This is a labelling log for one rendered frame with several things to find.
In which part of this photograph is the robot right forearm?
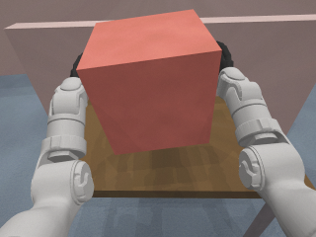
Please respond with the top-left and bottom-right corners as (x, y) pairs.
(216, 67), (305, 179)

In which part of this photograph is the robot left forearm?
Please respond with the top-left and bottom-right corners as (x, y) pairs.
(31, 77), (88, 203)

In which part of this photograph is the table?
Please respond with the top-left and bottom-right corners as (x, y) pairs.
(78, 96), (316, 237)

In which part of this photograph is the robot right upper arm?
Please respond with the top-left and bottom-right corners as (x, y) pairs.
(239, 142), (316, 237)

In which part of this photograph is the right robot hand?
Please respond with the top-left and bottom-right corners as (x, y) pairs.
(216, 40), (234, 75)

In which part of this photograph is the robot left upper arm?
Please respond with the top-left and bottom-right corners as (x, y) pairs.
(0, 160), (95, 237)

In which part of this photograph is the left robot hand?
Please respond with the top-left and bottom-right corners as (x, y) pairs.
(70, 52), (83, 78)

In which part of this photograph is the carton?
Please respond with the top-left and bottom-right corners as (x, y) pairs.
(76, 9), (222, 155)

